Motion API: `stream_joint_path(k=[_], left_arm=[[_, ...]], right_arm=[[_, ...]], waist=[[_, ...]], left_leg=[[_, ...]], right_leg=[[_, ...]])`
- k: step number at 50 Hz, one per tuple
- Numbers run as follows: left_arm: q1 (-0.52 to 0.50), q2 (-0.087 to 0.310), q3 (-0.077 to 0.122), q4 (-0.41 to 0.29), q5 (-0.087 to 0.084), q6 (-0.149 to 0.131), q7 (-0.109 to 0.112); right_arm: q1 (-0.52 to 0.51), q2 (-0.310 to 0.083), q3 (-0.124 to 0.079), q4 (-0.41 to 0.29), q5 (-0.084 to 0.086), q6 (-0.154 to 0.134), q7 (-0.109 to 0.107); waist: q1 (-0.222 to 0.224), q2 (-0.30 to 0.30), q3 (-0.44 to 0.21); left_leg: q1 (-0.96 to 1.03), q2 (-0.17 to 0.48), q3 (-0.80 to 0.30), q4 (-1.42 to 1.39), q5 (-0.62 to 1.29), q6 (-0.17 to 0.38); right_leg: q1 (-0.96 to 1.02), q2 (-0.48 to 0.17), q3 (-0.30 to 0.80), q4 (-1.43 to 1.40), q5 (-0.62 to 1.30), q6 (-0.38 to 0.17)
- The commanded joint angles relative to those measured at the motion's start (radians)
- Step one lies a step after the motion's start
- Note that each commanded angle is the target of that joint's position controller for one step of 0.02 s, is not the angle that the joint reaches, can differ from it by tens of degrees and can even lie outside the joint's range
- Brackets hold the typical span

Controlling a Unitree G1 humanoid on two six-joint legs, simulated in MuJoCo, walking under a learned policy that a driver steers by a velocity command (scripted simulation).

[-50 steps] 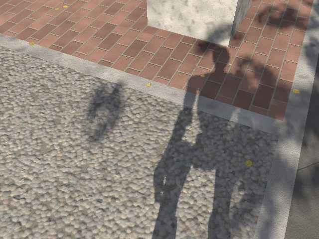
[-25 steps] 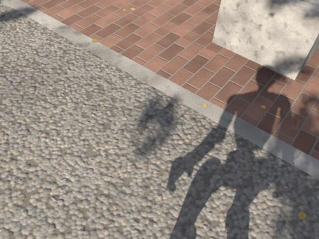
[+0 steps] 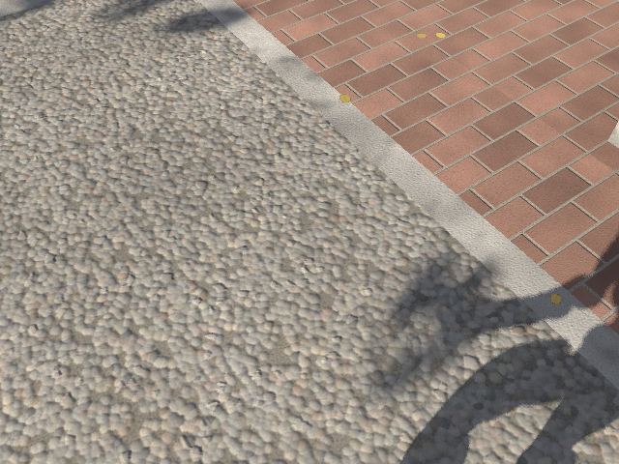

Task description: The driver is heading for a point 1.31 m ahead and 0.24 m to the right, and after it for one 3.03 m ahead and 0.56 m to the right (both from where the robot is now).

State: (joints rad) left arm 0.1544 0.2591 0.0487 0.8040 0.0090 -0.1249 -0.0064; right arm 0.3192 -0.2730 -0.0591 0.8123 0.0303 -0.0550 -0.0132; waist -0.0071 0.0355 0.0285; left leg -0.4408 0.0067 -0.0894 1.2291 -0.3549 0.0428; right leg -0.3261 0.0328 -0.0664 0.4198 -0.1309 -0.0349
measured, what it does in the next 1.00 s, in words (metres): walks ahead: left foot, then right foot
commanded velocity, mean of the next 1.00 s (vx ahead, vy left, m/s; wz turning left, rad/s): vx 0.50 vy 0.00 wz -0.10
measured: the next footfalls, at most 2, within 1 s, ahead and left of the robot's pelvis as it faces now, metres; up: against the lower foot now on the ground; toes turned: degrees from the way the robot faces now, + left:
left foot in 0.36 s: +0.34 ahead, +0.18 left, +0.00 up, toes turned +7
right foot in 0.92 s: +0.65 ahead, -0.06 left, +0.00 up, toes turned -12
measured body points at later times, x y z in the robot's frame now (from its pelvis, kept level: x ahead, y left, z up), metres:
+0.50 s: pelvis +0.26 +0.08 +0.00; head +0.29 +0.10 +0.45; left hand +0.31 +0.36 -0.14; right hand +0.41 -0.17 -0.10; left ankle +0.30 +0.17 -0.74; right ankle +0.20 -0.09 -0.64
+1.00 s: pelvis +0.53 +0.03 -0.02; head +0.58 +0.02 +0.43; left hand +0.76 +0.25 -0.12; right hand +0.53 -0.25 -0.15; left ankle +0.37 +0.19 -0.64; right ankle +0.61 -0.05 -0.74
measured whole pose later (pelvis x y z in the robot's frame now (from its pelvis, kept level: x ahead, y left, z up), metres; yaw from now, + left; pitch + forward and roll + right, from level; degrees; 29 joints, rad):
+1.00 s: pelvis +0.53 +0.03 -0.02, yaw -12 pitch +2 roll +0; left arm 0.11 0.27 0.07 0.73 -0.02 -0.06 -0.05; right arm 0.30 -0.26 -0.05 0.85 0.02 -0.09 -0.01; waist -0.01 0.00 0.05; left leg -0.22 0.04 0.04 1.14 -0.47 -0.01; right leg -0.49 0.07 -0.05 0.64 -0.20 -0.12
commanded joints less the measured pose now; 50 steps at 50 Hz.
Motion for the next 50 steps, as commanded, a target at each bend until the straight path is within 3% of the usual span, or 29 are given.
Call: stream_joint_path(k=[1, 4, 7, 10, 13, 15, 16, 17, 18, 19, 20, 21, 22, 23, 24, 25, 28, 31, 35, 40, 41, 43, 44, 45, 46, 47, 48, 49, 50], left_arm=[[0.050, 0.083, 0.022, -0.013, 0.001, -0.014, -0.007], [0.081, 0.123, 0.036, 0.023, -0.008, -0.024, -0.014], [0.090, 0.149, 0.040, 0.037, -0.016, -0.012, -0.011], [0.131, 0.172, 0.040, 0.053, -0.028, 0.003, -0.009], [0.190, 0.193, 0.041, 0.083, -0.039, 0.021, -0.010], [0.195, 0.205, 0.043, 0.095, -0.045, 0.035, -0.008], [0.177, 0.211, 0.042, 0.095, -0.046, 0.043, -0.006], [0.177, 0.198, 0.036, 0.097, -0.043, 0.047, -0.004], [0.176, 0.158, 0.019, 0.084, -0.028, 0.046, 0.001], [0.240, 0.052, -0.015, 0.044, -0.007, 0.028, -0.003], [0.254, 0.079, -0.013, 0.059, -0.022, 0.002, -0.007], [0.194, 0.150, 0.009, 0.044, -0.057, -0.006, -0.013], [0.138, 0.148, 0.009, 0.033, -0.060, -0.004, -0.011], [0.113, 0.134, 0.011, 0.035, -0.046, 0.006, -0.006], [0.123, 0.128, 0.018, 0.042, -0.039, 0.022, -0.003], [0.146, 0.108, 0.017, 0.050, -0.040, 0.040, -0.004], [0.138, 0.075, 0.019, 0.046, -0.042, 0.068, 0.001], [0.067, 0.066, 0.023, 0.019, -0.035, 0.069, 0.000], [-0.049, 0.042, 0.013, -0.022, -0.025, 0.064, -0.022], [-0.181, 0.026, 0.001, -0.106, -0.027, 0.061, -0.055], [-0.192, 0.028, 0.002, -0.121, -0.029, 0.061, -0.062], [-0.165, 0.048, 0.013, -0.140, -0.032, 0.063, -0.071], [-0.112, 0.070, 0.025, -0.138, -0.033, 0.066, -0.071], [0.001, 0.109, 0.047, -0.118, -0.037, 0.068, -0.068], [0.162, 0.171, 0.080, -0.081, -0.037, 0.070, -0.054], [0.275, 0.270, 0.107, -0.060, -0.033, 0.081, -0.027], [0.236, 0.318, 0.107, -0.090, -0.029, 0.068, -0.031], [0.260, 0.228, 0.083, -0.089, -0.024, 0.063, -0.033], [0.219, 0.181, 0.071, -0.089, -0.025, 0.056, -0.032]], right_arm=[[0.034, -0.027, -0.011, -0.078, 0.002, 0.001, 0.004], [-0.035, -0.011, -0.001, -0.115, -0.012, 0.006, 0.002], [-0.122, -0.017, 0.009, -0.142, -0.020, -0.010, 0.017], [-0.235, -0.012, 0.019, -0.170, -0.016, -0.024, 0.034], [-0.312, -0.033, 0.017, -0.209, -0.006, -0.025, 0.045], [-0.310, -0.055, 0.009, -0.221, -0.008, -0.028, 0.051], [-0.253, -0.073, -0.002, -0.209, -0.012, -0.030, 0.051], [-0.128, -0.111, -0.026, -0.169, -0.018, -0.030, 0.046], [0.053, -0.178, -0.057, -0.123, -0.021, -0.027, 0.035], [0.160, -0.300, -0.080, -0.112, -0.039, -0.019, 0.023], [0.188, -0.250, -0.065, -0.109, -0.028, -0.024, 0.029], [0.122, -0.183, -0.044, -0.113, -0.030, -0.030, 0.034], [0.048, -0.140, -0.031, -0.123, -0.027, -0.033, 0.036], [-0.021, -0.104, -0.022, -0.127, -0.028, -0.036, 0.040], [-0.063, -0.073, -0.015, -0.129, -0.031, -0.043, 0.043], [-0.077, -0.067, -0.016, -0.120, -0.036, -0.052, 0.045], [-0.055, -0.080, -0.026, -0.082, -0.049, -0.074, 0.035], [-0.023, -0.086, -0.030, -0.049, -0.050, -0.073, 0.017], [-0.010, -0.112, -0.035, -0.025, -0.043, -0.068, 0.000], [0.062, -0.130, -0.043, 0.024, -0.029, -0.038, -0.009], [0.060, -0.137, -0.045, 0.027, -0.025, -0.030, -0.011], [0.032, -0.165, -0.051, 0.019, -0.022, -0.016, -0.017], [0.022, -0.182, -0.055, 0.014, -0.019, -0.008, -0.023], [0.006, -0.195, -0.057, 0.009, -0.019, 0.000, -0.026], [-0.010, -0.196, -0.054, 0.001, -0.013, 0.000, -0.029], [0.018, -0.128, -0.030, -0.027, -0.043, -0.015, -0.025], [0.091, -0.021, 0.007, -0.075, -0.038, -0.055, -0.005], [-0.044, -0.118, -0.013, -0.092, -0.003, -0.093, 0.011], [-0.107, -0.129, -0.015, -0.119, 0.017, -0.106, 0.016]], waist=[[0.002, -0.104, -0.050], [0.002, -0.076, -0.012], [0.016, -0.071, -0.005], [0.059, -0.083, 0.012], [0.078, -0.104, 0.029], [0.058, -0.119, 0.025], [0.012, -0.123, -0.004], [-0.051, -0.107, -0.079], [-0.127, -0.059, -0.195], [-0.106, 0.196, -0.307], [-0.108, 0.215, -0.406], [-0.095, 0.136, -0.271], [-0.070, 0.089, -0.186], [-0.038, 0.040, -0.129], [-0.006, 0.056, -0.096], [0.014, 0.071, -0.087], [0.027, 0.039, -0.045], [0.012, 0.024, -0.010], [-0.027, 0.016, 0.034], [-0.074, 0.004, 0.082], [-0.070, 0.009, 0.080], [-0.034, 0.041, 0.036], [0.000, 0.067, -0.010], [0.065, 0.076, -0.076], [0.153, 0.047, -0.160], [0.158, -0.142, -0.250], [0.058, -0.301, -0.397], [0.136, -0.156, -0.382], [0.118, -0.120, -0.245]], left_leg=[[-0.172, 0.112, -0.030, -0.014, 0.053, 0.001], [-0.232, 0.123, -0.034, -0.154, 0.110, -0.007], [-0.241, 0.129, 0.005, -0.344, 0.268, -0.010], [-0.169, 0.102, 0.077, -0.512, 0.356, -0.015], [-0.161, 0.084, 0.092, -0.602, 0.300, 0.000], [-0.122, 0.062, 0.110, -0.653, 0.231, 0.028], [-0.023, 0.033, 0.135, -0.695, 0.233, 0.046], [0.157, -0.005, 0.161, -0.723, 0.242, 0.069], [0.422, 0.062, 0.075, -0.706, 0.257, 0.110], [0.760, 0.328, -0.383, -0.778, 0.161, 0.251], [0.806, 0.409, -0.675, -0.923, 0.109, 0.315], [0.708, 0.383, -0.522, -0.920, 0.120, 0.264], [0.574, 0.338, -0.356, -0.926, 0.189, 0.225], [0.452, 0.291, -0.249, -0.958, 0.239, 0.196], [0.368, 0.255, -0.166, -0.997, 0.278, 0.173], [0.313, 0.241, -0.115, -1.032, 0.302, 0.167], [0.284, 0.232, 0.006, -1.080, 0.420, 0.169], [0.333, 0.234, 0.084, -1.097, 0.448, 0.153], [0.367, 0.232, 0.181, -1.121, 0.427, 0.122], [0.535, 0.283, 0.241, -1.054, 0.520, 0.108], [0.558, 0.290, 0.252, -1.025, 0.581, 0.101], [0.570, 0.287, 0.286, -0.918, 0.891, 0.079], [0.571, 0.283, 0.297, -0.825, 1.069, 0.068], [0.543, 0.268, 0.309, -0.668, 1.172, 0.053], [0.425, 0.223, 0.326, -0.438, 1.084, 0.017], [0.128, 0.150, 0.315, -0.101, 0.488, -0.026], [-0.246, -0.071, 0.115, 0.216, -0.236, -0.071], [-0.353, -0.014, -0.038, 0.245, -0.186, -0.039], [-0.388, 0.027, -0.021, 0.184, -0.097, -0.016]], right_leg=[[0.164, -0.278, 0.276, -0.264, 0.023, -0.178], [0.155, -0.294, 0.211, -0.310, 0.098, -0.214], [0.187, -0.270, 0.128, -0.313, 0.156, -0.199], [0.181, -0.243, 0.065, -0.290, 0.150, -0.168], [0.260, -0.287, 0.082, -0.259, 0.114, -0.150], [0.309, -0.314, 0.088, -0.208, 0.160, -0.133], [0.307, -0.306, 0.069, -0.135, 0.275, -0.115], [0.281, -0.261, 0.024, 0.026, 0.423, -0.090], [0.141, -0.208, -0.026, 0.275, 0.368, -0.047], [-0.255, -0.057, -0.054, 0.685, -0.082, 0.024], [-0.396, -0.016, 0.119, 0.868, -0.439, 0.019], [-0.485, -0.078, 0.150, 0.927, -0.382, 0.001], [-0.470, -0.125, 0.134, 0.892, -0.289, -0.009], [-0.428, -0.160, 0.131, 0.831, -0.214, -0.005], [-0.369, -0.185, 0.144, 0.781, -0.157, -0.003], [-0.316, -0.186, 0.149, 0.768, -0.116, 0.003], [-0.343, -0.165, 0.184, 0.718, -0.021, 0.018], [-0.422, -0.140, 0.213, 0.579, 0.111, 0.025], [-0.407, -0.126, 0.143, 0.368, 0.253, 0.017], [-0.470, -0.119, 0.062, 0.247, 0.159, -0.020], [-0.461, -0.110, 0.041, 0.234, 0.113, -0.032], [-0.349, -0.057, -0.027, 0.223, 0.014, -0.068], [-0.259, -0.017, -0.059, 0.233, -0.038, -0.089], [-0.107, 0.025, -0.074, 0.215, -0.056, -0.117], [0.151, 0.052, -0.044, 0.134, 0.010, -0.158], [0.456, -0.154, 0.273, 0.128, 0.071, -0.228], [0.735, -0.378, 0.885, -0.044, -0.109, -0.443], [0.726, -0.358, 0.852, -0.122, -0.133, -0.382], [0.602, -0.324, 0.690, -0.121, -0.073, -0.336]])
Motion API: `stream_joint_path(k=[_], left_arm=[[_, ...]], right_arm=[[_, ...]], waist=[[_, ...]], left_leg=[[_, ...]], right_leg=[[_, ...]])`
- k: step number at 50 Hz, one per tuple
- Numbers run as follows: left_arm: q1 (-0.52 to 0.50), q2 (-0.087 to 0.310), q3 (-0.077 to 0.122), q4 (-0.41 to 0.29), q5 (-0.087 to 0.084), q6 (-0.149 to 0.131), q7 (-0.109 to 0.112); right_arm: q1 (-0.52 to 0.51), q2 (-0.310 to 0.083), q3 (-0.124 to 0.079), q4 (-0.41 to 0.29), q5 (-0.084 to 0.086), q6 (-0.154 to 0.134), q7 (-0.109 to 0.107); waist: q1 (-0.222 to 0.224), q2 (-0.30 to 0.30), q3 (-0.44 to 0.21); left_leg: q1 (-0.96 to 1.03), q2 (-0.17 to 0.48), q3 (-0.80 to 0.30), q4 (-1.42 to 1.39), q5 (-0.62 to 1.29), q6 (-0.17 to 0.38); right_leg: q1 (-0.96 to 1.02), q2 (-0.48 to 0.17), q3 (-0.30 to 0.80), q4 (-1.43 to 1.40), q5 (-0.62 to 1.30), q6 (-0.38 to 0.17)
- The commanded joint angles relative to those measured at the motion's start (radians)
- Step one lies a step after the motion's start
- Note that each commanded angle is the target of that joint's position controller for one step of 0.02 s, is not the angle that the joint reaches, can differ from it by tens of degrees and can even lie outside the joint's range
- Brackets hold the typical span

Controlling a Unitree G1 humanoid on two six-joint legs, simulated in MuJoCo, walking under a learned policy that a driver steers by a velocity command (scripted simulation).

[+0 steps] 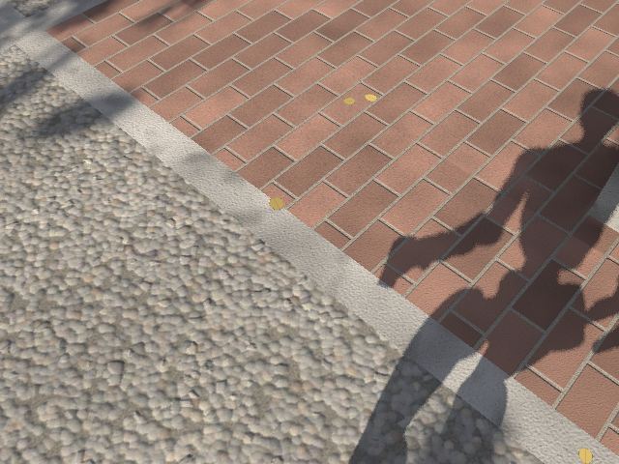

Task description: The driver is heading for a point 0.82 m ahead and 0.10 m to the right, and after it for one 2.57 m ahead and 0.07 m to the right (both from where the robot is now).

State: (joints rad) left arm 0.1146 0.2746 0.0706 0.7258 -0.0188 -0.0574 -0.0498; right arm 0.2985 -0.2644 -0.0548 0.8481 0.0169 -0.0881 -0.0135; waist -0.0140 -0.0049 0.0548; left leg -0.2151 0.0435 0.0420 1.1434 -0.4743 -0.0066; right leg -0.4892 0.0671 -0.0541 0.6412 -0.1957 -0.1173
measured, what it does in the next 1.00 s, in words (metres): walks ahead, turning right: left foot, then right foot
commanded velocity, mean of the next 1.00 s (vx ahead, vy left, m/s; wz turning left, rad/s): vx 0.50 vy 0.00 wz -0.41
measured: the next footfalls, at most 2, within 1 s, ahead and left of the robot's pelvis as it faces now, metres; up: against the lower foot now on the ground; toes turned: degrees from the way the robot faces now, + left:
left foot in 0.42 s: +0.43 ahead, +0.10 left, +0.00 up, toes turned -18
right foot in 0.92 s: +0.57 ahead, -0.24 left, +0.00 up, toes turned -26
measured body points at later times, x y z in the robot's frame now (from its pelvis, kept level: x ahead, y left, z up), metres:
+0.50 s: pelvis +0.29 +0.03 +0.01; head +0.31 +0.03 +0.46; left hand +0.43 +0.28 -0.11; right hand +0.40 -0.27 -0.06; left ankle +0.39 +0.11 -0.72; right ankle +0.12 -0.06 -0.64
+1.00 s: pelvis +0.51 -0.10 +0.01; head +0.53 -0.13 +0.46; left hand +0.80 +0.03 -0.06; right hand +0.40 -0.37 -0.12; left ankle +0.43 +0.10 -0.64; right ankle +0.54 -0.22 -0.72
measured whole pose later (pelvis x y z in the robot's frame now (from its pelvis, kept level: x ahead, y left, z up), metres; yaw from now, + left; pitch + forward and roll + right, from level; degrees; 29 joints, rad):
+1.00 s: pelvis +0.51 -0.10 +0.01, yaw -24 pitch +2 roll +1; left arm 0.10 0.26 0.04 0.63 0.00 -0.07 -0.03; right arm 0.36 -0.29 -0.05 0.88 0.03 -0.08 0.01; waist -0.06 0.00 0.03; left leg -0.25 0.04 -0.01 1.01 -0.49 0.01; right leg -0.44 0.00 -0.04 0.58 -0.18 -0.05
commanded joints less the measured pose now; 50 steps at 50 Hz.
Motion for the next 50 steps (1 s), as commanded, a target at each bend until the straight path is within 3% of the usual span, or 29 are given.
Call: stream_joint_path(k=[1, 2, 3, 5, 7, 11, 15, 18, 19, 20, 21, 22, 23, 24, 25, 26, 27, 29, 31, 35, 38, 41, 43, 45, 46, 47, 48, 49, 50], left_arm=[[0.184, 0.139, 0.040, -0.026, -0.003, -0.016, 0.011], [0.124, 0.104, 0.030, -0.043, 0.000, -0.017, 0.014], [0.100, 0.095, 0.025, -0.060, 0.011, -0.017, 0.018], [0.102, 0.112, 0.030, -0.065, 0.007, -0.021, 0.027], [0.130, 0.141, 0.038, -0.060, 0.005, -0.022, 0.040], [0.190, 0.151, 0.041, -0.048, -0.006, -0.007, 0.058], [0.244, 0.154, 0.041, -0.033, -0.012, 0.006, 0.063], [0.233, 0.155, 0.044, -0.037, -0.008, 0.013, 0.069], [0.212, 0.146, 0.042, -0.045, -0.007, 0.015, 0.069], [0.198, 0.114, 0.031, -0.057, -0.003, 0.013, 0.066], [0.196, 0.056, 0.008, -0.080, 0.014, 0.009, 0.061], [0.350, 0.001, -0.010, -0.105, -0.016, -0.001, 0.061], [0.350, 0.109, 0.006, -0.076, -0.028, -0.001, 0.064], [0.240, 0.165, 0.022, -0.086, -0.020, 0.006, 0.063], [0.184, 0.156, 0.023, -0.099, -0.007, 0.011, 0.064], [0.150, 0.143, 0.026, -0.113, 0.003, 0.011, 0.060], [0.153, 0.120, 0.025, -0.116, -0.002, 0.014, 0.054], [0.173, 0.071, 0.015, -0.111, -0.008, 0.020, 0.049], [0.142, 0.051, 0.007, -0.121, -0.001, 0.023, 0.050], [0.039, 0.034, -0.009, -0.137, 0.009, 0.007, 0.036], [-0.065, 0.021, -0.018, -0.157, 0.004, -0.008, 0.021], [-0.134, 0.036, -0.016, -0.186, -0.005, -0.013, 0.010], [-0.134, 0.056, -0.009, -0.194, -0.004, -0.016, 0.006], [0.028, 0.106, 0.021, -0.148, 0.006, -0.017, 0.013], [0.190, 0.160, 0.047, -0.101, 0.011, -0.014, 0.024], [0.347, 0.258, 0.069, -0.082, 0.027, -0.006, 0.041], [0.346, 0.276, 0.063, -0.084, 0.028, -0.008, 0.037], [0.310, 0.184, 0.040, -0.083, 0.019, -0.013, 0.035], [0.250, 0.146, 0.025, -0.083, 0.012, -0.017, 0.034]], right_arm=[[-0.094, -0.125, -0.018, -0.148, 0.013, -0.075, 0.008], [-0.091, -0.138, -0.028, -0.142, -0.013, -0.066, 0.000], [-0.070, -0.138, -0.033, -0.142, -0.021, -0.051, 0.002], [-0.056, -0.114, -0.032, -0.151, -0.031, -0.029, 0.000], [-0.108, -0.094, -0.025, -0.176, -0.037, -0.017, -0.003], [-0.267, -0.058, -0.007, -0.217, -0.032, -0.022, 0.004], [-0.354, -0.087, -0.013, -0.248, -0.011, -0.038, 0.025], [-0.316, -0.128, -0.031, -0.249, -0.007, -0.054, 0.034], [-0.252, -0.138, -0.040, -0.234, -0.008, -0.059, 0.032], [-0.152, -0.165, -0.055, -0.214, -0.018, -0.064, 0.026], [0.002, -0.222, -0.069, -0.204, -0.034, -0.065, 0.016], [0.084, -0.292, -0.087, -0.166, -0.045, -0.052, 0.021], [0.069, -0.196, -0.068, -0.180, -0.022, -0.047, 0.025], [0.027, -0.133, -0.050, -0.191, -0.017, -0.039, 0.019], [-0.022, -0.118, -0.041, -0.195, -0.025, -0.030, 0.018], [-0.052, -0.100, -0.034, -0.186, -0.028, -0.026, 0.018], [-0.059, -0.088, -0.028, -0.178, -0.034, -0.027, 0.018], [-0.050, -0.085, -0.028, -0.154, -0.028, -0.036, 0.025], [-0.037, -0.113, -0.036, -0.129, -0.022, -0.043, 0.030], [-0.025, -0.150, -0.042, -0.093, -0.010, -0.032, 0.026], [0.021, -0.174, -0.044, -0.064, 0.001, -0.018, 0.024], [0.072, -0.193, -0.045, -0.031, 0.011, -0.003, 0.025], [0.074, -0.206, -0.048, -0.016, 0.017, 0.009, 0.022], [0.051, -0.212, -0.045, -0.008, 0.023, 0.019, 0.014], [0.054, -0.181, -0.031, -0.013, 0.012, 0.018, 0.010], [0.063, -0.101, -0.001, -0.054, -0.020, 0.007, 0.009], [0.132, -0.054, 0.018, -0.058, -0.008, -0.016, 0.016], [0.057, -0.154, -0.010, -0.055, 0.022, -0.024, 0.024], [-0.004, -0.167, -0.014, -0.073, 0.032, -0.026, 0.028]], waist=[[0.068, 0.026, -0.181], [0.032, 0.028, -0.140], [0.003, 0.005, -0.126], [-0.016, -0.006, -0.110], [-0.007, -0.013, -0.086], [0.057, -0.062, -0.070], [0.092, -0.090, -0.068], [0.056, -0.123, -0.074], [0.018, -0.134, -0.091], [-0.034, -0.121, -0.155], [-0.096, -0.014, -0.295], [-0.026, 0.340, -0.408], [-0.047, 0.257, -0.350], [-0.076, 0.147, -0.220], [-0.059, 0.075, -0.146], [-0.041, 0.069, -0.089], [-0.019, 0.091, -0.069], [-0.002, 0.113, -0.062], [0.003, 0.096, -0.046], [-0.015, 0.072, -0.041], [-0.056, 0.073, -0.022], [-0.073, 0.089, -0.002], [-0.051, 0.106, -0.002], [0.053, 0.104, -0.096], [0.123, 0.077, -0.204], [0.157, -0.111, -0.343], [0.107, -0.278, -0.442], [0.131, -0.159, -0.325], [0.108, -0.130, -0.205]], left_leg=[[-0.565, 0.037, -0.143, 0.174, 0.092, 0.034], [-0.499, 0.065, -0.137, 0.093, 0.130, 0.024], [-0.436, 0.081, -0.140, 0.060, 0.154, 0.015], [-0.403, 0.082, -0.119, -0.018, 0.180, -0.017], [-0.417, 0.068, -0.098, -0.126, 0.257, -0.046], [-0.364, 0.005, -0.083, -0.448, 0.504, -0.058], [-0.312, -0.038, -0.100, -0.602, 0.537, -0.045], [-0.248, -0.045, -0.120, -0.660, 0.427, -0.006], [-0.163, -0.050, -0.105, -0.695, 0.420, 0.016], [0.005, -0.021, -0.115, -0.713, 0.426, 0.051], [0.267, 0.149, -0.274, -0.696, 0.375, 0.117], [0.578, 0.371, -0.744, -0.780, 0.179, 0.286], [0.547, 0.388, -0.838, -0.827, -0.041, 0.276], [0.426, 0.341, -0.669, -0.840, -0.025, 0.227], [0.299, 0.296, -0.533, -0.853, 0.102, 0.198], [0.204, 0.255, -0.440, -0.877, 0.208, 0.189], [0.136, 0.219, -0.367, -0.903, 0.267, 0.179], [0.081, 0.191, -0.283, -0.947, 0.330, 0.195], [0.073, 0.200, -0.235, -0.977, 0.406, 0.220], [0.111, 0.187, -0.135, -0.994, 0.510, 0.218], [0.115, 0.171, -0.077, -0.984, 0.512, 0.197], [0.180, 0.209, -0.088, -0.962, 0.515, 0.188], [0.226, 0.234, -0.090, -0.919, 0.593, 0.174], [0.208, 0.191, -0.027, -0.723, 0.870, 0.134], [0.093, 0.142, 0.016, -0.519, 0.843, 0.098], [-0.212, 0.048, 0.056, -0.147, 0.465, 0.044], [-0.468, -0.075, -0.087, 0.085, -0.121, 0.023], [-0.575, -0.014, -0.153, 0.168, -0.083, 0.030], [-0.590, 0.029, -0.131, 0.141, 0.016, 0.042]], right_leg=[[0.597, -0.309, 0.556, -0.348, 0.095, -0.215], [0.476, -0.272, 0.473, -0.362, 0.187, -0.196], [0.395, -0.248, 0.438, -0.386, 0.233, -0.192], [0.311, -0.224, 0.388, -0.411, 0.322, -0.199], [0.260, -0.199, 0.334, -0.420, 0.374, -0.190], [0.231, -0.133, 0.284, -0.387, 0.274, -0.122], [0.293, -0.169, 0.377, -0.327, 0.163, -0.102], [0.364, -0.205, 0.474, -0.244, 0.147, -0.078], [0.359, -0.190, 0.479, -0.198, 0.178, -0.063], [0.323, -0.139, 0.447, -0.082, 0.224, -0.031], [0.198, -0.074, 0.360, 0.194, 0.091, 0.007], [-0.167, 0.059, 0.240, 0.512, -0.385, 0.072], [-0.299, -0.028, 0.261, 0.655, -0.375, 0.085], [-0.327, -0.063, 0.241, 0.691, -0.275, 0.093], [-0.295, -0.098, 0.207, 0.673, -0.201, 0.100], [-0.274, -0.123, 0.203, 0.628, -0.153, 0.103], [-0.225, -0.145, 0.199, 0.594, -0.127, 0.100], [-0.182, -0.149, 0.174, 0.538, -0.114, 0.102], [-0.204, -0.151, 0.172, 0.452, -0.081, 0.108], [-0.203, -0.169, 0.125, 0.210, 0.099, 0.114], [-0.138, -0.149, 0.070, 0.052, 0.186, 0.112], [-0.120, -0.130, 0.051, -0.032, 0.141, 0.091], [-0.081, -0.113, 0.039, -0.080, 0.077, 0.060], [0.179, -0.057, -0.008, -0.162, 0.092, 0.015], [0.434, -0.087, 0.032, -0.143, 0.116, -0.019], [0.758, -0.335, 0.376, -0.146, 0.093, -0.112], [0.885, -0.490, 0.787, -0.302, -0.044, -0.230], [0.799, -0.456, 0.695, -0.325, -0.111, -0.188], [0.664, -0.417, 0.523, -0.339, -0.062, -0.146]])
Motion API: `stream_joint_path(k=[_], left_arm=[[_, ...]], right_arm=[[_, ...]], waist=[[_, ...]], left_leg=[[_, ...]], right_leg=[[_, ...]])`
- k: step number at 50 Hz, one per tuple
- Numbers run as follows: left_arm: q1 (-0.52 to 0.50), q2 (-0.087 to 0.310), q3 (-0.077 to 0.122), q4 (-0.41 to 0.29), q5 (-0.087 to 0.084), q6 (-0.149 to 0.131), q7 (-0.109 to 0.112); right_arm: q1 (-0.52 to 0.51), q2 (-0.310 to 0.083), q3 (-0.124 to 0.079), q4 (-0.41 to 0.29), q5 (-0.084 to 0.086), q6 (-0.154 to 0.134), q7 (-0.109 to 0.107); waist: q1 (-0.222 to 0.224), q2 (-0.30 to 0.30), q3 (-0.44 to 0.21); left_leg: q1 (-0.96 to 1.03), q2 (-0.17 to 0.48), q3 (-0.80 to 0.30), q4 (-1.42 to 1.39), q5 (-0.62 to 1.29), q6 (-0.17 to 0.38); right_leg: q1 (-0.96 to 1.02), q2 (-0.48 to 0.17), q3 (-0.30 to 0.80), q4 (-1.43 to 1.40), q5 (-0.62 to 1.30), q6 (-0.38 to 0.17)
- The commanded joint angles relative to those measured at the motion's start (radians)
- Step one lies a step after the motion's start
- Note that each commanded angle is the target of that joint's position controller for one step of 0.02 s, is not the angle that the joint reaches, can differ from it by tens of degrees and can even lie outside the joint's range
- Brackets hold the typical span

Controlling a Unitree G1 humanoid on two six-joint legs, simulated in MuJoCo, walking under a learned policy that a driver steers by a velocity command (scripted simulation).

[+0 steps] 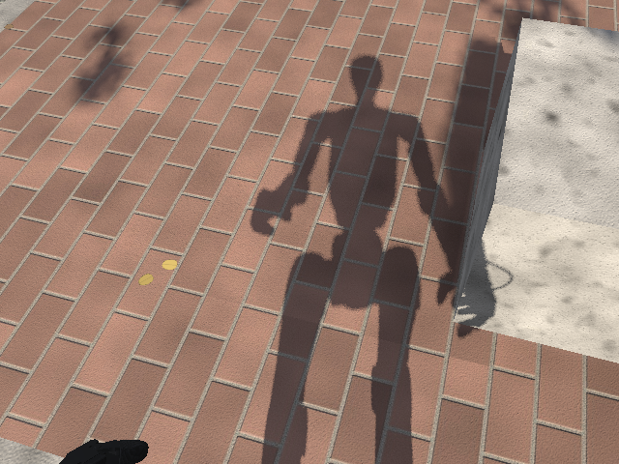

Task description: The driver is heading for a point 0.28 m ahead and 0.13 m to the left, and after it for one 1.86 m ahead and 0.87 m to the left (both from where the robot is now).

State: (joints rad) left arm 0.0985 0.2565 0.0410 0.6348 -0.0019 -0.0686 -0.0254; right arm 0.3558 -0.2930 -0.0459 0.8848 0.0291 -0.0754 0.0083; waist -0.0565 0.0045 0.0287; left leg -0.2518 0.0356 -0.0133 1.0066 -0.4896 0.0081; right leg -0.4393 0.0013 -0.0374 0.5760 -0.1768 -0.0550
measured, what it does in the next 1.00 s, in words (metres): walks ahead, turning left: left foot, then right foot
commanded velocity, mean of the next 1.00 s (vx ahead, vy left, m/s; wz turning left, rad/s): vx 0.20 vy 0.00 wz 0.47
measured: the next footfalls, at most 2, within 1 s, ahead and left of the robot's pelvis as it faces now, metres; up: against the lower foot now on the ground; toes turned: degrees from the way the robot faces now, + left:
left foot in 0.42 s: +0.36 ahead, +0.14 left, +0.00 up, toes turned +13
right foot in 0.90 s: +0.42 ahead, -0.07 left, +0.00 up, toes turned +34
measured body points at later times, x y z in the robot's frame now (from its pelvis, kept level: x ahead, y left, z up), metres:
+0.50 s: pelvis +0.23 +0.04 -0.01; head +0.28 +0.06 +0.44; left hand +0.27 +0.33 -0.13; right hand +0.46 -0.18 -0.10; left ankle +0.32 +0.13 -0.73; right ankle +0.11 -0.12 -0.64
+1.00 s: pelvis +0.31 +0.00 +0.01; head +0.34 +0.00 +0.46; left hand +0.27 +0.31 -0.08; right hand +0.60 -0.15 -0.09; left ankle +0.27 +0.11 -0.67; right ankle +0.39 -0.09 -0.73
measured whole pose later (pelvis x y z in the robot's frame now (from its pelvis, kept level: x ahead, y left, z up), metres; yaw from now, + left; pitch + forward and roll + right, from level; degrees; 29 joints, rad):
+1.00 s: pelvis +0.31 +0.00 +0.01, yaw +32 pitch +2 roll +1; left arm 0.19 0.27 0.07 0.72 0.03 -0.01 0.03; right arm 0.17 -0.33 -0.09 0.61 0.01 0.05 -0.02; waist 0.01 0.05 0.01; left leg -0.55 -0.14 -0.14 1.00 -0.44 -0.03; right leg -0.31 0.00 0.03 0.51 -0.24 0.00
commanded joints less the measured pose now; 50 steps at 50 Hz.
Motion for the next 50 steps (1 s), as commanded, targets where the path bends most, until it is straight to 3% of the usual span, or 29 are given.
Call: stream_joint_path(k=[1, 2, 5, 9, 12, 14, 18, 20, 21, 22, 23, 24, 25, 26, 27, 28, 30, 32, 35, 38, 41, 43, 44, 45, 46, 47, 48, 49, 50], left_arm=[[0.202, 0.133, 0.045, 0.007, -0.002, -0.008, 0.005], [0.159, 0.111, 0.039, 0.007, 0.004, -0.014, 0.000], [0.128, 0.104, 0.042, 0.037, 0.015, -0.042, 0.001], [0.148, 0.118, 0.047, 0.083, 0.024, -0.048, 0.019], [0.131, 0.143, 0.049, 0.094, 0.018, -0.039, 0.038], [0.162, 0.165, 0.053, 0.112, 0.013, -0.025, 0.051], [0.153, 0.198, 0.068, 0.117, -0.018, 0.015, 0.067], [0.126, 0.206, 0.072, 0.106, -0.021, 0.035, 0.081], [0.148, 0.193, 0.065, 0.102, -0.016, 0.036, 0.081], [0.229, 0.083, 0.030, 0.075, 0.044, 0.026, 0.071], [0.312, 0.083, 0.015, 0.060, 0.035, 0.012, 0.052], [0.230, 0.171, 0.036, 0.070, 0.003, 0.009, 0.038], [0.146, 0.172, 0.036, 0.042, -0.013, 0.013, 0.039], [0.121, 0.154, 0.036, 0.051, 0.000, 0.024, 0.051], [0.112, 0.161, 0.041, 0.046, 0.009, 0.039, 0.062], [0.122, 0.157, 0.044, 0.045, 0.010, 0.052, 0.063], [0.145, 0.124, 0.037, 0.051, 0.013, 0.060, 0.069], [0.130, 0.113, 0.033, 0.052, 0.016, 0.062, 0.076], [0.088, 0.112, 0.033, 0.044, 0.011, 0.068, 0.078], [0.051, 0.113, 0.035, 0.032, 0.007, 0.061, 0.070], [0.046, 0.121, 0.040, 0.027, 0.000, 0.042, 0.058], [0.089, 0.123, 0.047, 0.038, -0.005, 0.031, 0.048], [0.123, 0.137, 0.056, 0.049, -0.002, 0.027, 0.045], [0.147, 0.205, 0.073, 0.046, 0.017, 0.030, 0.048], [0.125, 0.284, 0.090, 0.049, 0.048, 0.043, 0.050], [0.091, 0.232, 0.081, 0.020, 0.059, 0.039, 0.051], [0.038, 0.178, 0.066, -0.001, 0.047, 0.039, 0.059], [0.000, 0.149, 0.059, -0.010, 0.030, 0.042, 0.062], [-0.008, 0.135, 0.054, -0.013, 0.014, 0.045, 0.066]], right_arm=[[-0.089, -0.122, -0.022, -0.106, 0.007, -0.033, 0.002], [-0.084, -0.118, -0.028, -0.103, -0.007, -0.022, 0.000], [-0.038, -0.065, -0.022, -0.087, -0.002, 0.016, -0.001], [-0.116, -0.057, -0.028, -0.119, -0.008, 0.023, -0.003], [-0.205, -0.023, -0.015, -0.158, -0.027, 0.016, 0.015], [-0.275, -0.011, -0.009, -0.196, -0.030, 0.016, 0.033], [-0.251, -0.056, -0.028, -0.239, -0.029, 0.022, 0.064], [-0.101, -0.113, -0.059, -0.215, -0.030, 0.018, 0.065], [-0.012, -0.173, -0.083, -0.200, -0.034, 0.014, 0.047], [-0.006, -0.272, -0.099, -0.211, -0.034, 0.021, 0.021], [-0.031, -0.293, -0.094, -0.259, -0.051, 0.017, 0.025], [-0.057, -0.219, -0.081, -0.284, -0.041, 0.027, 0.028], [-0.115, -0.173, -0.068, -0.290, -0.027, 0.033, 0.024], [-0.151, -0.142, -0.061, -0.291, -0.013, 0.041, 0.017], [-0.182, -0.127, -0.056, -0.297, -0.009, 0.051, 0.009], [-0.197, -0.129, -0.055, -0.305, -0.023, 0.059, 0.005], [-0.210, -0.146, -0.063, -0.314, -0.038, 0.064, -0.003], [-0.196, -0.164, -0.071, -0.315, -0.034, 0.069, -0.018], [-0.208, -0.169, -0.074, -0.328, -0.024, 0.088, -0.037], [-0.215, -0.167, -0.075, -0.337, -0.027, 0.103, -0.042], [-0.200, -0.161, -0.075, -0.340, -0.026, 0.112, -0.038], [-0.214, -0.156, -0.073, -0.347, -0.016, 0.119, -0.038], [-0.211, -0.143, -0.070, -0.348, -0.009, 0.123, -0.040], [-0.175, -0.098, -0.057, -0.350, -0.011, 0.124, -0.039], [-0.185, -0.092, -0.059, -0.387, -0.004, 0.114, -0.036], [-0.176, -0.176, -0.083, -0.377, -0.029, 0.099, -0.031], [-0.150, -0.204, -0.098, -0.346, -0.019, 0.102, -0.027], [-0.122, -0.185, -0.098, -0.315, -0.015, 0.115, -0.030], [-0.113, -0.162, -0.093, -0.306, -0.018, 0.126, -0.034]], waist=[[0.115, -0.076, -0.122], [0.084, -0.088, -0.077], [0.034, -0.093, -0.051], [0.043, -0.068, 0.002], [0.066, -0.066, 0.019], [0.097, -0.055, 0.016], [0.070, -0.093, -0.030], [-0.006, -0.083, -0.109], [-0.049, -0.007, -0.168], [0.026, 0.235, -0.262], [0.059, 0.283, -0.458], [-0.008, 0.099, -0.469], [0.004, 0.053, -0.342], [0.031, -0.025, -0.240], [0.055, -0.007, -0.186], [0.079, 0.033, -0.165], [0.092, 0.076, -0.163], [0.081, 0.079, -0.188], [0.065, 0.100, -0.193], [0.048, 0.141, -0.162], [0.034, 0.165, -0.157], [0.063, 0.170, -0.153], [0.083, 0.155, -0.148], [0.068, 0.022, -0.165], [0.030, -0.296, -0.096], [0.046, -0.265, -0.105], [0.028, -0.178, -0.102], [0.015, -0.130, -0.086], [0.023, -0.122, -0.077]], left_leg=[[-0.509, 0.075, -0.063, 0.227, 0.114, 0.024], [-0.461, 0.098, -0.069, 0.180, 0.172, 0.015], [-0.386, 0.105, -0.088, 0.154, 0.270, -0.008], [-0.464, 0.078, -0.117, -0.008, 0.447, -0.027], [-0.371, 0.049, -0.023, -0.238, 0.592, -0.024], [-0.353, 0.034, 0.018, -0.322, 0.618, -0.018], [-0.325, -0.007, 0.059, -0.386, 0.438, 0.036], [-0.147, -0.074, 0.095, -0.467, 0.420, 0.080], [0.034, -0.068, 0.037, -0.564, 0.648, 0.118], [0.322, 0.162, -0.255, -0.452, 1.184, 0.218], [0.534, 0.364, -0.705, -0.529, 1.165, 0.453], [0.488, 0.310, -0.592, -0.572, 1.012, 0.409], [0.370, 0.257, -0.475, -0.590, 0.871, 0.353], [0.235, 0.207, -0.404, -0.618, 0.760, 0.301], [0.114, 0.176, -0.370, -0.646, 0.689, 0.280], [0.022, 0.146, -0.351, -0.671, 0.649, 0.265], [-0.045, 0.114, -0.317, -0.680, 0.681, 0.259], [-0.039, 0.108, -0.322, -0.671, 0.660, 0.255], [-0.054, 0.086, -0.358, -0.678, 0.411, 0.222], [-0.075, 0.070, -0.406, -0.687, 0.244, 0.202], [-0.033, 0.076, -0.469, -0.656, 0.270, 0.194], [-0.030, 0.058, -0.492, -0.614, 0.317, 0.171], [-0.066, 0.023, -0.476, -0.576, 0.295, 0.140], [-0.172, -0.049, -0.386, -0.425, 0.103, 0.084], [-0.378, -0.215, -0.144, -0.220, -0.097, 0.023], [-0.395, -0.144, -0.154, 0.027, -0.118, -0.022], [-0.384, -0.126, -0.154, 0.127, -0.052, -0.037], [-0.382, -0.117, -0.133, 0.178, 0.002, -0.056], [-0.407, -0.111, -0.122, 0.234, 0.052, -0.072]], right_leg=[[0.490, -0.302, 0.402, -0.304, -0.024, -0.180], [0.393, -0.267, 0.324, -0.343, 0.042, -0.165], [0.279, -0.245, 0.182, -0.422, 0.171, -0.160], [0.295, -0.224, 0.031, -0.438, 0.333, -0.137], [0.274, -0.191, -0.096, -0.403, 0.505, -0.098], [0.317, -0.210, -0.116, -0.366, 0.555, -0.092], [0.461, -0.263, -0.116, -0.204, 0.732, -0.069], [0.456, -0.230, -0.137, 0.033, 0.815, -0.030], [0.366, -0.159, -0.153, 0.259, 0.643, 0.023], [0.066, -0.045, -0.142, 0.581, -0.158, 0.086], [-0.181, 0.112, 0.057, 0.865, -0.567, 0.124], [-0.211, 0.036, 0.172, 0.889, -0.480, 0.105], [-0.252, 0.007, 0.151, 0.832, -0.389, 0.093], [-0.250, -0.030, 0.139, 0.752, -0.330, 0.098], [-0.208, -0.048, 0.140, 0.676, -0.291, 0.102], [-0.140, -0.045, 0.131, 0.633, -0.267, 0.103], [-0.091, -0.023, 0.111, 0.534, -0.242, 0.119], [-0.089, -0.011, 0.118, 0.449, -0.212, 0.135], [-0.078, -0.003, 0.137, 0.352, -0.138, 0.144], [-0.045, 0.010, 0.143, 0.248, -0.122, 0.139], [0.004, 0.027, 0.142, 0.126, -0.150, 0.119], [0.097, 0.036, 0.123, -0.047, -0.093, 0.093], [0.189, 0.008, 0.124, -0.166, -0.014, 0.072], [0.305, -0.176, 0.268, -0.230, 0.006, 0.006], [0.297, -0.358, 0.516, -0.293, 0.170, -0.149], [0.255, -0.432, 0.579, -0.291, 0.236, -0.226], [0.244, -0.379, 0.467, -0.263, 0.252, -0.195], [0.244, -0.305, 0.358, -0.242, 0.240, -0.143], [0.265, -0.273, 0.301, -0.232, 0.243, -0.122]])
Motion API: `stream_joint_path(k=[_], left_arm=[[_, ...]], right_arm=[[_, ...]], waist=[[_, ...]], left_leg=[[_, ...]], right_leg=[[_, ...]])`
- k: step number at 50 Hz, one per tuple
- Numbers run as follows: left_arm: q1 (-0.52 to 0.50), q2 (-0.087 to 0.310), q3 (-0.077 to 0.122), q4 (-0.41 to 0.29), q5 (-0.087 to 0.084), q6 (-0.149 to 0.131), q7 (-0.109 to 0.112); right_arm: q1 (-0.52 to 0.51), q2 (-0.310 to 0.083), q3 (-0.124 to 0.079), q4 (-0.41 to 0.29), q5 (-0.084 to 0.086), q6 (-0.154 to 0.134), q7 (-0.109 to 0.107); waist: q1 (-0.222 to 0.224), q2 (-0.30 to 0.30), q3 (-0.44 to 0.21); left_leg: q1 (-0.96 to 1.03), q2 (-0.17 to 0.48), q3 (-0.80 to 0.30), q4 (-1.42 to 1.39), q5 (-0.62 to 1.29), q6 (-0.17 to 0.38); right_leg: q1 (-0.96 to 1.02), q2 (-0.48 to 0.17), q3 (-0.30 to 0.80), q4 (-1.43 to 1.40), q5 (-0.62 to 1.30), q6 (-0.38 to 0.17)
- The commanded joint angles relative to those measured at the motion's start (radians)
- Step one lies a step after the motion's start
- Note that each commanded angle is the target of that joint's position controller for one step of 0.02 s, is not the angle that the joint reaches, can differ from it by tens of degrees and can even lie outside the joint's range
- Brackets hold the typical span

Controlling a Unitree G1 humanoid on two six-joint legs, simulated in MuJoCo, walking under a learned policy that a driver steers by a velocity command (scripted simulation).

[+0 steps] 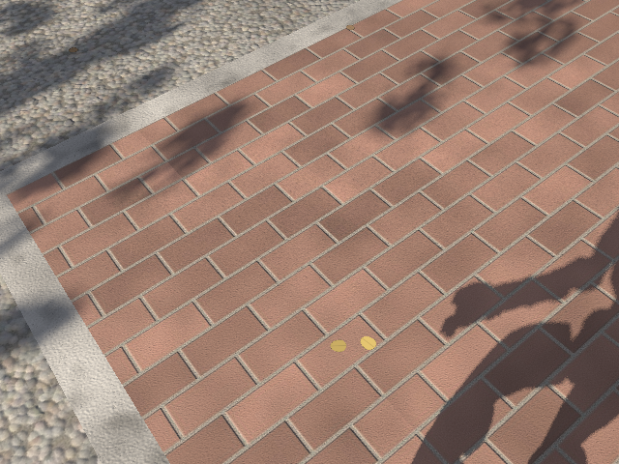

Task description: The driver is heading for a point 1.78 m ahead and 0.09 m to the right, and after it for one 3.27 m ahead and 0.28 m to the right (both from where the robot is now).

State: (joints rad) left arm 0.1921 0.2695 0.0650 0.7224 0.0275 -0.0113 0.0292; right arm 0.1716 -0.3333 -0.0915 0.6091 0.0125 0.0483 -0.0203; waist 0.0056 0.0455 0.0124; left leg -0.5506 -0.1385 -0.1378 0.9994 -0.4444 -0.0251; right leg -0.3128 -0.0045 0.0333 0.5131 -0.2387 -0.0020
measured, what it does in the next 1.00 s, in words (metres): steps on the spot: left foot, then right foot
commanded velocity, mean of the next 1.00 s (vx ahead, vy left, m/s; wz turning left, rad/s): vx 0.06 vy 0.00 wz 0.26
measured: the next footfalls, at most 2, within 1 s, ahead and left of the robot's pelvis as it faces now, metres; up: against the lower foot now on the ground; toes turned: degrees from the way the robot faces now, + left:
left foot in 0.32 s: +0.01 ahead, +0.14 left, +0.00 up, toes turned +12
right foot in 0.66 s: +0.06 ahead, -0.09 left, +0.00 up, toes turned +13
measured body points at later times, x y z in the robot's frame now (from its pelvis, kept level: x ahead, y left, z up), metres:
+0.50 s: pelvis -0.01 +0.04 +0.00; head +0.01 +0.07 +0.45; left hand +0.04 +0.35 -0.12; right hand +0.22 -0.17 -0.07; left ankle -0.03 +0.14 -0.74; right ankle +0.01 -0.11 -0.67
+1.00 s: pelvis +0.03 +0.05 -0.01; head +0.03 +0.06 +0.44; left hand +0.04 +0.33 -0.14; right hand +0.17 -0.19 -0.12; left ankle -0.02 +0.13 -0.74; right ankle +0.01 -0.10 -0.72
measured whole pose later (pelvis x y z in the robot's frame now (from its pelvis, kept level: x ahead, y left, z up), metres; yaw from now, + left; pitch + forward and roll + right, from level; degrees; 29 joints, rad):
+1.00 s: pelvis +0.03 +0.05 -0.01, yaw +13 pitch +0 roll +0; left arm 0.31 0.26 0.04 0.82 -0.02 -0.03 0.02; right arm 0.30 -0.25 -0.07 0.80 0.02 -0.07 0.02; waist -0.01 -0.03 -0.01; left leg -0.22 -0.04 0.03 0.58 -0.35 0.06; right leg -0.26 -0.04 0.03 0.71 -0.42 0.00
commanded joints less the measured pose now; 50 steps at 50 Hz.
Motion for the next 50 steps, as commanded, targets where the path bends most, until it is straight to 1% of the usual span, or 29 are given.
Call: stream_joint_path(k=[1, 4, 8, 12, 14, 15, 16, 17, 18, 19, 20, 22, 25, 27, 29, 31, 32, 33, 34, 35, 36, 37, 40, 44, 46, 47, 48, 49, 50], left_arm=[[-0.095, 0.118, 0.025, -0.101, -0.019, -0.008, 0.015], [-0.037, 0.134, 0.031, -0.089, -0.009, 0.010, 0.023], [-0.022, 0.187, 0.052, -0.082, -0.015, 0.021, 0.019], [-0.028, 0.209, 0.060, -0.069, -0.037, 0.018, 0.000], [-0.055, 0.203, 0.056, -0.059, -0.058, 0.018, -0.003], [-0.015, 0.172, 0.046, -0.036, -0.062, 0.014, -0.007], [0.018, 0.113, 0.026, -0.034, -0.028, 0.008, -0.014], [-0.004, 0.061, 0.001, -0.078, 0.011, 0.000, -0.021], [-0.080, 0.134, 0.025, -0.081, -0.008, 0.002, -0.009], [-0.088, 0.158, 0.035, -0.074, -0.031, 0.010, -0.006], [-0.067, 0.150, 0.038, -0.053, -0.034, 0.018, -0.002], [-0.034, 0.149, 0.042, -0.028, -0.021, 0.031, 0.006], [0.001, 0.100, 0.025, -0.011, -0.028, 0.031, 0.001], [-0.034, 0.080, 0.012, -0.019, -0.026, 0.030, -0.002], [-0.041, 0.091, 0.011, -0.022, -0.028, 0.029, -0.004], [-0.009, 0.088, 0.009, -0.007, -0.029, 0.025, -0.007], [0.014, 0.080, 0.003, 0.004, -0.019, 0.020, -0.010], [0.025, 0.106, 0.004, 0.007, -0.004, 0.015, -0.010], [0.026, 0.170, 0.015, 0.002, -0.003, 0.014, -0.006], [-0.002, 0.174, 0.021, 0.022, -0.018, 0.012, -0.010], [-0.019, 0.122, 0.010, 0.011, -0.019, 0.006, -0.017], [-0.005, 0.104, 0.005, 0.023, -0.013, 0.001, -0.016], [0.035, 0.117, 0.007, 0.030, -0.025, -0.012, -0.005], [0.102, 0.167, 0.021, 0.042, -0.043, -0.034, 0.002], [0.049, 0.166, 0.019, 0.025, -0.053, -0.032, -0.004], [-0.004, 0.146, 0.012, 0.007, -0.055, -0.030, -0.009], [-0.061, 0.096, -0.003, -0.024, -0.054, -0.035, -0.011], [-0.091, 0.049, -0.015, -0.054, -0.051, -0.054, -0.011], [-0.118, 0.093, -0.006, -0.086, -0.057, -0.075, -0.007]], right_arm=[[0.068, -0.091, -0.038, -0.031, 0.002, 0.010, -0.003], [-0.019, -0.052, -0.021, -0.073, 0.016, 0.011, 0.001], [-0.060, -0.028, -0.005, -0.106, 0.007, 0.008, 0.017], [-0.036, -0.044, -0.011, -0.105, 0.006, 0.013, 0.030], [0.035, -0.033, -0.014, -0.075, 0.004, 0.012, 0.034], [0.062, -0.049, -0.019, -0.063, 0.000, 0.010, 0.030], [0.087, -0.112, -0.033, -0.067, -0.001, 0.007, 0.019], [0.053, -0.194, -0.039, -0.093, -0.022, 0.002, 0.010], [0.089, -0.129, -0.025, -0.081, -0.047, -0.019, 0.015], [0.052, -0.103, -0.011, -0.066, -0.049, -0.035, 0.018], [0.000, -0.095, -0.009, -0.059, -0.036, -0.043, 0.017], [-0.062, -0.067, 0.006, -0.053, -0.020, -0.050, 0.011], [-0.086, -0.027, 0.021, -0.037, -0.026, -0.051, 0.006], [-0.071, -0.034, 0.019, -0.020, -0.027, -0.047, 0.006], [-0.055, -0.046, 0.018, 0.001, -0.028, -0.043, 0.010], [-0.073, -0.030, 0.027, 0.017, -0.020, -0.043, 0.013], [-0.071, -0.015, 0.034, 0.032, -0.013, -0.045, 0.014], [-0.036, 0.002, 0.040, 0.049, -0.019, -0.053, 0.016], [-0.001, 0.002, 0.040, 0.055, -0.036, -0.061, 0.022], [0.012, 0.005, 0.037, 0.061, -0.037, -0.062, 0.023], [-0.043, -0.025, 0.033, 0.069, -0.037, -0.058, 0.019], [-0.061, -0.024, 0.029, 0.069, -0.030, -0.051, 0.012], [-0.032, -0.017, 0.022, 0.076, -0.014, -0.041, 0.003], [-0.022, 0.039, 0.024, 0.081, 0.008, -0.102, 0.023], [0.022, 0.038, 0.021, 0.100, 0.015, -0.119, 0.033], [0.091, 0.031, 0.015, 0.132, 0.014, -0.123, 0.036], [0.173, -0.019, -0.001, 0.166, 0.006, -0.128, 0.036], [0.272, -0.091, -0.022, 0.196, 0.006, -0.133, 0.037], [0.325, -0.134, -0.030, 0.191, -0.003, -0.141, 0.045]], waist=[[-0.031, -0.162, -0.049], [0.021, -0.206, -0.046], [0.049, -0.240, -0.084], [0.040, -0.252, -0.092], [-0.009, -0.230, -0.096], [-0.017, -0.186, -0.101], [0.000, -0.004, -0.146], [0.018, 0.272, -0.137], [-0.068, 0.169, -0.177], [-0.045, 0.129, -0.135], [-0.021, 0.107, -0.109], [0.006, 0.098, -0.085], [0.021, 0.095, -0.099], [-0.007, 0.098, -0.088], [-0.021, 0.100, -0.078], [0.003, 0.086, -0.064], [0.026, 0.063, -0.054], [0.018, 0.020, -0.066], [-0.027, -0.084, -0.070], [-0.052, -0.180, -0.061], [-0.010, -0.143, -0.031], [-0.002, -0.129, -0.044], [0.004, -0.139, 0.050], [0.008, -0.233, 0.086], [-0.031, -0.228, 0.105], [-0.070, -0.207, 0.096], [-0.098, -0.098, 0.085], [-0.114, 0.117, 0.060], [-0.143, 0.221, 0.062]], left_leg=[[-0.111, 0.069, 0.021, 0.264, 0.029, -0.052], [-0.132, 0.103, 0.087, 0.130, 0.077, -0.078], [-0.010, 0.155, 0.133, -0.082, 0.038, -0.074], [0.138, 0.140, 0.182, -0.281, 0.050, -0.030], [0.271, 0.115, 0.206, -0.517, 0.205, 0.022], [0.390, 0.109, 0.184, -0.637, 0.327, 0.052], [0.578, 0.257, -0.016, -0.646, 0.601, 0.096], [0.617, 0.500, -0.281, -0.615, 0.883, 0.270], [0.523, 0.530, -0.279, -0.633, 0.801, 0.367], [0.485, 0.468, -0.198, -0.645, 0.718, 0.335], [0.461, 0.410, -0.140, -0.650, 0.634, 0.282], [0.398, 0.367, -0.078, -0.653, 0.680, 0.250], [0.385, 0.322, -0.020, -0.649, 0.650, 0.237], [0.384, 0.326, -0.036, -0.645, 0.590, 0.244], [0.380, 0.343, -0.077, -0.643, 0.528, 0.260], [0.350, 0.332, -0.095, -0.634, 0.446, 0.243], [0.315, 0.311, -0.085, -0.629, 0.393, 0.209], [0.280, 0.277, -0.073, -0.618, 0.325, 0.159], [0.250, 0.215, -0.025, -0.584, 0.237, 0.114], [0.301, 0.159, 0.044, -0.597, 0.190, 0.075], [0.336, 0.151, 0.053, -0.570, 0.192, 0.056], [0.344, 0.140, 0.070, -0.547, 0.117, 0.061], [0.207, 0.118, 0.083, -0.493, -0.180, 0.099], [0.118, 0.104, 0.175, -0.316, -0.014, 0.097], [0.240, 0.119, 0.169, -0.410, 0.006, 0.128], [0.374, 0.120, 0.158, -0.497, 0.042, 0.141], [0.450, 0.179, 0.032, -0.575, -0.011, 0.166], [0.590, 0.321, -0.254, -0.715, -0.110, 0.238], [0.678, 0.480, -0.539, -0.812, -0.017, 0.345]], right_leg=[[0.136, -0.248, 0.178, -0.169, 0.343, -0.175], [0.219, -0.231, 0.099, -0.179, 0.354, -0.193], [0.247, -0.280, 0.057, -0.168, 0.383, -0.211], [0.212, -0.304, 0.039, -0.138, 0.404, -0.208], [0.179, -0.284, 0.012, -0.069, 0.393, -0.170], [0.113, -0.255, -0.024, -0.014, 0.324, -0.114], [-0.047, -0.180, -0.110, 0.159, 0.081, -0.018], [-0.286, -0.060, -0.150, 0.362, -0.392, 0.069], [-0.276, -0.069, -0.030, 0.513, -0.437, 0.083], [-0.275, -0.076, -0.007, 0.573, -0.387, 0.078], [-0.278, -0.078, 0.000, 0.571, -0.324, 0.075], [-0.225, -0.072, 0.005, 0.571, -0.211, 0.087], [-0.133, -0.067, -0.008, 0.428, -0.132, 0.095], [-0.079, -0.063, -0.016, 0.295, -0.145, 0.090], [-0.035, -0.055, -0.023, 0.201, -0.166, 0.083], [0.046, -0.045, -0.032, 0.044, -0.071, 0.066], [0.125, -0.043, -0.033, -0.095, 0.076, 0.051], [0.207, -0.078, 0.018, -0.118, 0.215, 0.034], [0.241, -0.138, 0.065, -0.083, 0.351, 0.003], [0.139, -0.128, 0.054, -0.070, 0.171, -0.039], [0.078, -0.104, 0.048, -0.096, 0.060, -0.038], [0.062, -0.090, 0.037, -0.111, -0.078, -0.029], [0.001, -0.089, 0.070, -0.133, -0.447, -0.064], [0.051, -0.274, 0.346, -0.276, -0.582, -0.185], [-0.039, -0.272, 0.331, -0.278, -0.514, -0.184], [-0.111, -0.218, 0.249, -0.229, -0.435, -0.147], [-0.176, -0.122, 0.114, -0.075, -0.306, -0.086], [-0.319, 0.000, -0.055, 0.233, -0.161, -0.015], [-0.494, 0.028, -0.015, 0.459, -0.279, -0.006]])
